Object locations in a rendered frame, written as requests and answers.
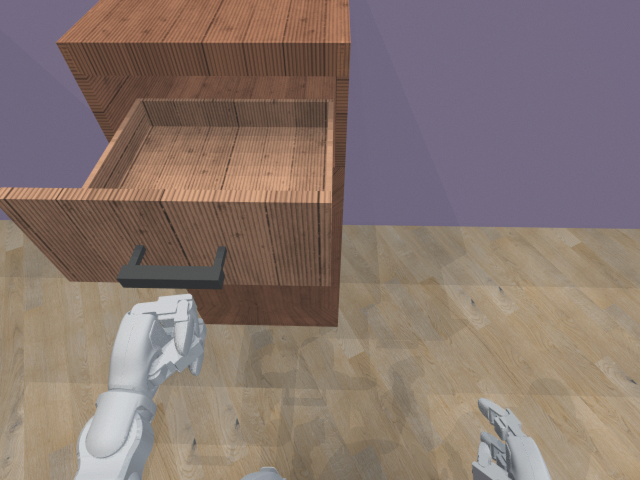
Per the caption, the handle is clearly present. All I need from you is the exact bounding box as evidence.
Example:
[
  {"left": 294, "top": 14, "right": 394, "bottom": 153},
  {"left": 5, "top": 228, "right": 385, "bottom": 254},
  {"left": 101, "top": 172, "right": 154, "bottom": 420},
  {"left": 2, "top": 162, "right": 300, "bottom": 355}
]
[{"left": 117, "top": 245, "right": 227, "bottom": 289}]

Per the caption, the robot left hand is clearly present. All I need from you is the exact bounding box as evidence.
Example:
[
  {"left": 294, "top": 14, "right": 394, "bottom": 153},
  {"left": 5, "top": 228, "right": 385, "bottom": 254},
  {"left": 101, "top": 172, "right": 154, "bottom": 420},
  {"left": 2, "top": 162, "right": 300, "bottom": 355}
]
[{"left": 108, "top": 294, "right": 207, "bottom": 399}]

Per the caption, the robot right hand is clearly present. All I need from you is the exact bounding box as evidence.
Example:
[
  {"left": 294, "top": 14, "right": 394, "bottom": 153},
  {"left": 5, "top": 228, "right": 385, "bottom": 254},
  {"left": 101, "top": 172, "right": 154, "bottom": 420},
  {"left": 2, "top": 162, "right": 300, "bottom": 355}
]
[{"left": 472, "top": 398, "right": 551, "bottom": 480}]

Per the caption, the robot left forearm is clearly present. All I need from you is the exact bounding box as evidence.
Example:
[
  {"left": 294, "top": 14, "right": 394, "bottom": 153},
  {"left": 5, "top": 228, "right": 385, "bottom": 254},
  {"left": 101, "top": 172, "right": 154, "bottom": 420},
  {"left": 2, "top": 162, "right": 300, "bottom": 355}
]
[{"left": 74, "top": 389, "right": 157, "bottom": 480}]

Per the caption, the left robot shin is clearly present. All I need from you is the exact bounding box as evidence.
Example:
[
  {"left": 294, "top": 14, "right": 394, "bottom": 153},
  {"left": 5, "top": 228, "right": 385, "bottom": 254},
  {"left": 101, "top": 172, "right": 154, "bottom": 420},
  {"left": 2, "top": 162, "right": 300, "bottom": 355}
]
[{"left": 259, "top": 467, "right": 279, "bottom": 475}]

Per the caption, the cabinet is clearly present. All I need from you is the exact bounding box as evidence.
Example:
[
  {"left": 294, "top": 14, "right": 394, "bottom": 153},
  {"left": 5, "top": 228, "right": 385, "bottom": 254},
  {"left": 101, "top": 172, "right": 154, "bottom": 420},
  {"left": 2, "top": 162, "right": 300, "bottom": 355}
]
[{"left": 56, "top": 0, "right": 351, "bottom": 327}]

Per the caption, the drawer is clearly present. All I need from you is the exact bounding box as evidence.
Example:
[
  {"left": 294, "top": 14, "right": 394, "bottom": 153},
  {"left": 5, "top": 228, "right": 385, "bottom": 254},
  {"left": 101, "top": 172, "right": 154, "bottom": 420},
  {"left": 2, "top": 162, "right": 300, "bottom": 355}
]
[{"left": 0, "top": 98, "right": 334, "bottom": 286}]

